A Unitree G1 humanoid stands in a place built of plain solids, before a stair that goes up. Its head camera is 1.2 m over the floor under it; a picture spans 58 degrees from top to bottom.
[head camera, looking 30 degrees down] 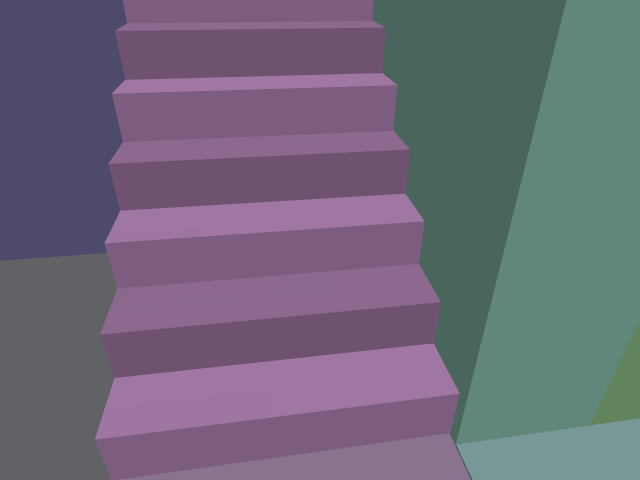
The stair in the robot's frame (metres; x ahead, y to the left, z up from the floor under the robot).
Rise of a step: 0.18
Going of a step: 0.20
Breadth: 1.11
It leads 9 degrees to the left of straight ahead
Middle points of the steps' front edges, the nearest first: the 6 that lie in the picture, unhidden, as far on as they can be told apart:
0.80 0.04 0.18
1.00 0.07 0.36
1.21 0.10 0.54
1.41 0.13 0.72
1.61 0.16 0.89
1.81 0.19 1.07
